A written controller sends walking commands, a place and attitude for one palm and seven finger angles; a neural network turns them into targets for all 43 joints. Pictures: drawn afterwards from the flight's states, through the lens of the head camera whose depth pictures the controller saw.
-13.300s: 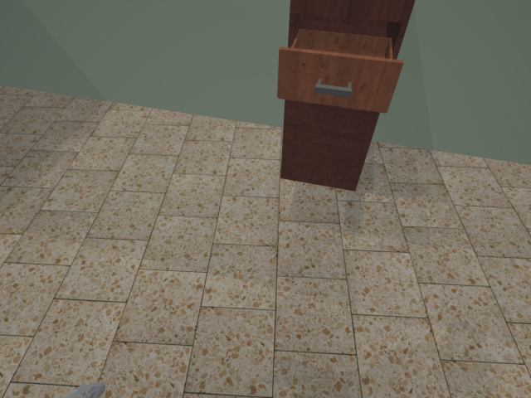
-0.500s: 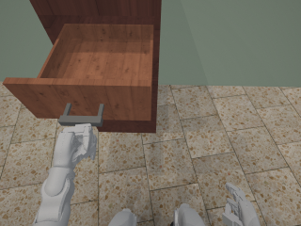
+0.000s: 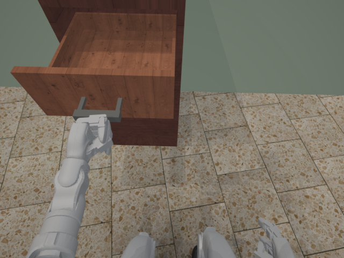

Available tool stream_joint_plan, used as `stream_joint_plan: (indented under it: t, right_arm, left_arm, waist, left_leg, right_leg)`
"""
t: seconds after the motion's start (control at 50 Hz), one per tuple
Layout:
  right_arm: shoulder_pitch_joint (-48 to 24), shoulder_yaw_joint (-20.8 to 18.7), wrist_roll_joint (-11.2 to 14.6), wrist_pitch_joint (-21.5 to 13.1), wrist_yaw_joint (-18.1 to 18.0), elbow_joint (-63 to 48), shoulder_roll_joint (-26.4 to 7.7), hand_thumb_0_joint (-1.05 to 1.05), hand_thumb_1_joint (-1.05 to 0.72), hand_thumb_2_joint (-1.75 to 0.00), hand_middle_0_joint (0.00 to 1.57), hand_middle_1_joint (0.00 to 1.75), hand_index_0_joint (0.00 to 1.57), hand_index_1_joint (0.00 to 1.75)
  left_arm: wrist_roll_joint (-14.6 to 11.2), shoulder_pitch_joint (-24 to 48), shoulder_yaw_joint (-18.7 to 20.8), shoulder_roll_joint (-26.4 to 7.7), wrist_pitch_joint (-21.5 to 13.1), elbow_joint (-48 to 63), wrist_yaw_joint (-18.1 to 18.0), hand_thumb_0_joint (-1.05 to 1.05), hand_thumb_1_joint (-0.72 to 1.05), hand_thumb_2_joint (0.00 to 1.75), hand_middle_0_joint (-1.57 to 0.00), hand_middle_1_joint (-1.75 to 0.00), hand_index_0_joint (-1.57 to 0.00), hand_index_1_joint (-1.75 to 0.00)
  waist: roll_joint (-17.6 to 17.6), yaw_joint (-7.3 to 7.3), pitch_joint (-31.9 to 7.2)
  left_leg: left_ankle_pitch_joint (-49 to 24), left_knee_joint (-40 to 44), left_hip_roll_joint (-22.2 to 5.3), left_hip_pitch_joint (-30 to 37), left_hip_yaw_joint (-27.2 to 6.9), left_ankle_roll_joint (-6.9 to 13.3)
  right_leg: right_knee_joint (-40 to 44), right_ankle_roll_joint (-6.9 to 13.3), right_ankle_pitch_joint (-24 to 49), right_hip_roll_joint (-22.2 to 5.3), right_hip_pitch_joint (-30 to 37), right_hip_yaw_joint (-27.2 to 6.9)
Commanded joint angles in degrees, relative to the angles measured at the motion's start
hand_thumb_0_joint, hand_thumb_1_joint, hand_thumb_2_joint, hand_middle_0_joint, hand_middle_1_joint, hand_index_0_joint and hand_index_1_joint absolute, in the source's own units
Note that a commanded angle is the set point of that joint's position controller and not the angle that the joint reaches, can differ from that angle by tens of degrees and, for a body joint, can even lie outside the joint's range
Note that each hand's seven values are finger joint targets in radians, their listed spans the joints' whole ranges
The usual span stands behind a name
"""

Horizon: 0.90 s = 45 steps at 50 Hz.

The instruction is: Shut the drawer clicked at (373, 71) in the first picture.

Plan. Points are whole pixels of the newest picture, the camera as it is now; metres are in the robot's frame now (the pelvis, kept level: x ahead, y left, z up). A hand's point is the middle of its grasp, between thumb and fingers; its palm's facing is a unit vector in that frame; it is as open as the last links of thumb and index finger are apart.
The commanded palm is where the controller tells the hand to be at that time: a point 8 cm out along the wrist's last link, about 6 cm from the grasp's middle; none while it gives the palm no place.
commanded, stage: push the drawer shut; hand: left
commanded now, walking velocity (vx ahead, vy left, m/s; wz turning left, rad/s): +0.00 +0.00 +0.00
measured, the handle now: (99, 108) +0.44 +0.19 +0.06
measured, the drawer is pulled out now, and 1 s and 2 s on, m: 0.26 0.13 0.01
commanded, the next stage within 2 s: none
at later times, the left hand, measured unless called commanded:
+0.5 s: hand (116, 114) +0.44 +0.15 +0.05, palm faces -0.01 -1.00 -0.06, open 3.1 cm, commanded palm +0.42 +0.21 +0.05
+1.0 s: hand (119, 95) +0.50 +0.15 +0.05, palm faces -0.01 -1.00 -0.05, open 3.0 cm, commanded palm +0.49 +0.21 +0.05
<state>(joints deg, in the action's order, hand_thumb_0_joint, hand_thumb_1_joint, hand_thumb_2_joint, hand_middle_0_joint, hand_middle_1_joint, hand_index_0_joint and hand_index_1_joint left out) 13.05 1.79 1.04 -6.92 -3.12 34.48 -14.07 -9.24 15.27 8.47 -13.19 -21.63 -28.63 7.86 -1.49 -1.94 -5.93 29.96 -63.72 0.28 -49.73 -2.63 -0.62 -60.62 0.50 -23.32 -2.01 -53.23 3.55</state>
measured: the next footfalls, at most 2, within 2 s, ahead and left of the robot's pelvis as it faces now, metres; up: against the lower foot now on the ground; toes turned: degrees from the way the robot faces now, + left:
none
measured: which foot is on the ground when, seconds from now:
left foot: down 0.00-1.00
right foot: down 0.00-1.00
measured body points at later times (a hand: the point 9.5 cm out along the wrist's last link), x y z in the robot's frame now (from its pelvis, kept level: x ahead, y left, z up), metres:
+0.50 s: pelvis +0.00 +0.00 +0.00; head +0.10 +0.00 +0.44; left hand +0.43 +0.21 +0.05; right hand +0.07 -0.26 -0.12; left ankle +0.01 +0.12 -0.66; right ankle +0.06 -0.12 -0.66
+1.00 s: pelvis -0.01 +0.00 -0.01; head +0.13 +0.00 +0.42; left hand +0.49 +0.21 +0.05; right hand +0.04 -0.26 -0.13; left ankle +0.01 +0.12 -0.66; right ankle +0.06 -0.12 -0.66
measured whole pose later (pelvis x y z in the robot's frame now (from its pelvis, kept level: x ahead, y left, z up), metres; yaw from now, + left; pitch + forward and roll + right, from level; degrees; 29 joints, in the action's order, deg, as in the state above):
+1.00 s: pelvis -0.01 +0.00 -0.01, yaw -2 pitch +22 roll -1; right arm 18.3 2.1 -1.6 -1.0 -0.9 35.9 -15.3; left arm -4.2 48.5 20.0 -23.4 -26.4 -64.1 10.0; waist -1.4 -8.2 -5.9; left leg 29.8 -66.2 -0.7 -58.6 -1.9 -0.4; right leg -62.0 0.4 -22.0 -0.9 -62.2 2.8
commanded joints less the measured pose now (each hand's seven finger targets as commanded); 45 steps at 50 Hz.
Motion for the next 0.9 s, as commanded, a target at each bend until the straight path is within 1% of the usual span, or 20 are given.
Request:
stream_joint_plan:
  t: [0.0, 0.02, 0.08, 0.1, 0.14, 0.18, 0.26, 0.3, 0.34, 0.4, 0.44, 0.5, 0.52, 0.56, 0.6, 0.7, 0.74, 0.76, 0.84, 0.88]
  right_arm:
    - [2.1, -3.3, -0.1, -2.2, -0.3, -6.2, -8.0, 0.0, -0.9, -0.9, 0.2, 0.3, 0.2, 0.3]
    - [2.3, -3.3, -0.2, -2.1, -0.1, -6.2, -8.0, 0.0, -0.9, -0.9, 0.2, 0.3, 0.2, 0.3]
    - [3.3, -3.3, -0.4, -1.5, 0.1, -5.7, -8.4, 0.0, -0.9, -0.9, 0.2, 0.3, 0.2, 0.3]
    - [3.2, -3.2, -0.3, -1.3, 0.2, -5.8, -8.3, 0.0, -0.9, -0.9, 0.2, 0.3, 0.2, 0.3]
    - [3.8, -3.4, -0.4, -1.0, 0.4, -5.5, -8.4, 0.0, -0.9, -0.9, 0.2, 0.3, 0.2, 0.3]
    - [4.2, -3.4, -0.6, -0.5, 0.2, -5.3, -8.8, 0.0, -0.9, -0.9, 0.2, 0.3, 0.2, 0.3]
    - [5.3, -3.4, -0.7, 0.2, 0.5, -4.6, -8.6, 0.0, -0.9, -0.9, 0.2, 0.3, 0.2, 0.3]
    - [6.4, -3.7, -0.9, 0.4, 0.6, -4.4, -8.8, 0.0, -0.9, -0.9, 0.2, 0.3, 0.2, 0.3]
    - [6.9, -3.7, -0.9, 0.8, 0.8, -3.9, -9.0, 0.0, -0.9, -0.9, 0.2, 0.3, 0.2, 0.3]
    - [7.6, -3.6, -1.2, 1.2, 0.9, -3.7, -9.2, 0.0, -0.9, -0.9, 0.2, 0.3, 0.2, 0.3]
    - [8.1, -3.6, -1.2, 1.6, 0.8, -3.6, -9.2, 0.0, -0.9, -0.9, 0.2, 0.3, 0.2, 0.3]
    - [8.5, -3.6, -1.3, 1.9, 1.1, -3.4, -9.1, 0.0, -0.9, -0.9, 0.2, 0.3, 0.2, 0.3]
    - [9.1, -3.7, -1.4, 2.1, 1.0, -3.3, -9.5, 0.0, -0.9, -0.9, 0.2, 0.3, 0.2, 0.3]
    - [9.2, -3.5, -1.4, 2.3, 1.0, -3.0, -9.3, 0.0, -0.9, -0.9, 0.2, 0.3, 0.2, 0.3]
    - [10.0, -3.7, -1.6, 2.6, 1.1, -3.0, -9.5, 0.0, -0.9, -0.9, 0.2, 0.3, 0.2, 0.3]
    - [11.0, -3.8, -1.9, 3.2, 1.6, -2.4, -9.6, 0.0, -0.9, -0.9, 0.2, 0.3, 0.2, 0.3]
    - [11.5, -3.6, -1.9, 3.6, 1.5, -2.1, -9.9, 0.0, -0.9, -0.9, 0.2, 0.3, 0.2, 0.3]
    - [11.5, -3.5, -2.0, 3.7, 1.5, -2.0, -9.8, 0.0, -0.9, -0.9, 0.2, 0.3, 0.2, 0.3]
    - [12.3, -3.3, -2.2, 4.3, 1.5, -1.9, -10.1, 0.0, -0.9, -0.9, 0.2, 0.3, 0.2, 0.3]
    - [13.1, -3.4, -2.5, 4.4, 1.6, -2.1, -10.4, 0.0, -0.9, -0.9, 0.2, 0.3, 0.2, 0.3]
  left_arm:
    - [-0.7, 25.2, 3.5, -8.2, -4.4, 10.1, -1.0, 0.0, 0.9, 0.9, -1.4, -1.6, -1.4, -1.6]
    - [-0.5, 25.6, 3.5, -8.1, -4.6, 9.7, -1.0, 0.0, 0.9, 0.9, -1.4, -1.6, -1.4, -1.6]
    - [-0.1, 28.1, 4.8, -9.9, -5.0, 5.8, -1.4, 0.0, 0.9, 0.9, -1.4, -1.6, -1.4, -1.6]
    - [0.1, 28.9, 3.9, -8.5, -5.1, 4.6, -1.3, 0.0, 0.9, 0.9, -1.4, -1.6, -1.4, -1.6]
    - [0.3, 31.4, 4.5, -9.2, -5.6, 2.9, -1.4, 0.0, 0.9, 0.9, -1.4, -1.6, -1.4, -1.6]
    - [0.7, 33.5, 6.9, -12.5, -6.0, 0.8, -1.6, 0.0, 0.9, 0.9, -1.4, -1.6, -1.4, -1.6]
    - [0.9, 37.8, 6.5, -12.0, -6.8, -1.5, -1.0, 0.0, 0.9, 0.9, -1.4, -1.6, -1.4, -1.6]
    - [0.8, 38.0, 6.7, -11.8, -7.0, -2.1, -0.8, 0.0, 0.9, 0.9, -1.4, -1.6, -1.4, -1.6]
    - [0.9, 39.1, 7.3, -12.6, -6.9, -4.7, -0.8, 0.0, 0.9, 0.9, -1.4, -1.6, -1.4, -1.6]
    - [1.2, 42.7, 9.0, -14.7, -7.5, -6.3, -0.6, 0.0, 0.9, 0.9, -1.4, -1.6, -1.4, -1.6]
    - [1.4, 42.6, 10.1, -16.0, -7.6, -8.6, -0.3, 0.0, 0.9, 0.9, -1.4, -1.6, -1.4, -1.6]
    - [1.1, 44.9, 9.9, -15.4, -8.1, -10.0, 0.2, 0.0, 0.9, 0.9, -1.4, -1.6, -1.4, -1.6]
    - [1.2, 45.2, 11.7, -17.6, -8.1, -11.3, 0.2, 0.0, 0.9, 0.9, -1.4, -1.6, -1.4, -1.6]
    - [1.5, 48.2, 10.7, -17.1, -8.3, -12.4, 0.6, 0.0, 0.9, 0.9, -1.4, -1.6, -1.4, -1.6]
    - [1.8, 48.8, 11.6, -18.2, -8.7, -12.4, 0.8, 0.0, 0.9, 0.9, -1.4, -1.6, -1.4, -1.6]
    - [1.8, 51.8, 10.3, -16.4, -8.7, -15.4, 0.9, 0.0, 0.9, 0.9, -1.4, -1.6, -1.4, -1.6]
    - [2.5, 54.5, 12.2, -19.9, -8.7, -17.7, 0.8, 0.0, 0.9, 0.9, -1.4, -1.6, -1.4, -1.6]
    - [2.6, 56.2, 11.7, -19.3, -8.7, -18.2, 0.8, 0.0, 0.9, 0.9, -1.4, -1.6, -1.4, -1.6]
    - [3.4, 60.5, 12.6, -22.0, -8.7, -20.4, 1.1, 0.0, 0.9, 0.9, -1.4, -1.6, -1.4, -1.6]
    - [3.6, 61.2, 13.3, -22.8, -8.8, -21.1, 1.3, 0.0, 0.9, 0.9, -1.4, -1.6, -1.4, -1.6]
  waist:
    - [-0.3, -2.86, -21.2]
    - [-1.9, -2.65, -21.5]
    - [1.3, -3.2, -20.1]
    - [0.4, -3.31, -20.1]
    - [0.0, -3.55, -20.3]
    - [1.8, -3.83, -20.1]
    - [-2.3, -4.04, -21.9]
    - [-1.6, -4.19, -24.7]
    - [0.5, -4.67, -23.0]
    - [-0.7, -4.73, -24.0]
    - [1.1, -4.66, -23.7]
    - [-1.0, -5.11, -24.2]
    - [1.2, -5.05, -24.3]
    - [-0.7, -5.78, -23.9]
    - [-2.3, -5.22, -26.6]
    - [-1.8, -6.67, -26.1]
    - [-0.4, -6.97, -25.0]
    - [-0.9, -7.53, -24.8]
    - [-2.3, -8.3, -25.6]
    - [-3.3, -8.13, -27.7]
  left_leg:
    - [-8.9, 11.1, 0.7, 6.0, 0.9, 1.2]
    - [-9.1, 11.3, 0.7, 6.5, 1.1, 1.1]
    - [-8.8, 11.5, 0.5, 5.0, 0.6, 1.2]
    - [-8.3, 11.5, 0.6, 5.0, 1.0, 1.2]
    - [-7.1, 11.4, 0.7, 4.6, 1.3, 1.2]
    - [-5.7, 11.1, 0.7, 2.9, 1.5, 1.5]
    - [-7.9, 11.2, 0.7, 4.6, 1.6, 1.3]
    - [-11.3, 10.9, 0.5, 6.7, 1.3, 1.2]
    - [-10.1, 10.8, 0.4, 4.7, 1.5, 1.3]
    - [-9.7, 10.4, 0.7, 3.6, 1.9, 1.5]
    - [-9.8, 10.2, 0.6, 2.5, 2.1, 1.6]
    - [-9.8, 10.0, 0.6, 3.2, 2.2, 1.6]
    - [-9.7, 9.7, 0.6, 2.0, 2.2, 1.8]
    - [-9.5, 9.6, 0.6, 1.7, 2.3, 1.8]
    - [-12.2, 9.4, 0.5, 3.9, 1.9, 1.5]
    - [-13.0, 8.8, 0.3, 4.2, 1.6, 1.6]
    - [-10.5, 8.5, 0.3, 1.5, 1.6, 1.8]
    - [-9.9, 8.3, 0.5, 1.0, 1.9, 2.0]
    - [-9.6, 7.7, 0.5, 0.5, 1.4, 2.1]
    - [-11.0, 7.4, 0.4, 2.1, 0.8, 2.0]
  right_leg:
    - [8.8, 0.7, 4.0, 1.4, 15.7, -2.4]
    - [8.8, 0.8, 4.2, 1.3, 15.8, -2.3]
    - [8.7, 0.8, 4.0, 1.7, 15.5, -2.0]
    - [8.8, 0.8, 3.8, 1.6, 15.2, -2.3]
    - [9.2, 0.7, 2.7, 1.5, 14.9, -2.6]
    - [9.6, 0.5, 1.2, 1.6, 15.7, -3.2]
    - [8.9, 0.8, 4.0, 1.6, 15.1, -3.0]
    - [7.9, 0.8, 7.3, 1.9, 15.1, -2.4]
    - [8.4, 0.6, 6.7, 1.8, 15.2, -2.6]
    - [8.4, 0.6, 6.7, 1.9, 16.1, -3.3]
    - [8.4, 0.5, 7.3, 1.9, 16.8, -3.5]
    - [8.4, 0.5, 7.3, 2.0, 15.7, -3.5]
    - [8.3, 0.4, 7.4, 2.0, 16.4, -3.7]
    - [8.2, 0.4, 7.3, 1.9, 15.6, -3.8]
    - [7.1, 0.7, 9.6, 2.1, 15.4, -3.3]
    - [7.1, 0.5, 10.2, 2.4, 13.3, -3.0]
    - [7.3, 0.4, 8.1, 2.3, 13.6, -3.5]
    - [7.6, 0.2, 7.8, 2.2, 13.4, -3.7]
    - [7.0, 0.3, 7.1, 2.3, 12.0, -3.7]
    - [6.2, 0.6, 7.5, 2.7, 11.1, -3.1]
